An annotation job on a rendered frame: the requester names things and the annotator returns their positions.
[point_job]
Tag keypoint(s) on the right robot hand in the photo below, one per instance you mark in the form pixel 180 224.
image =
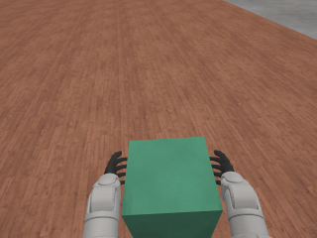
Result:
pixel 225 165

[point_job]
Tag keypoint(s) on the left robot forearm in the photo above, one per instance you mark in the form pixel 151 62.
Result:
pixel 102 213

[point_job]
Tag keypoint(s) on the left robot hand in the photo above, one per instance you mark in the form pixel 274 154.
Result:
pixel 112 167

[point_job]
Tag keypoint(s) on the right robot forearm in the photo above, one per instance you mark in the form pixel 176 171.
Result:
pixel 243 207

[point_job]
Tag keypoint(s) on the carton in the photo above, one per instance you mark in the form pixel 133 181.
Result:
pixel 170 189

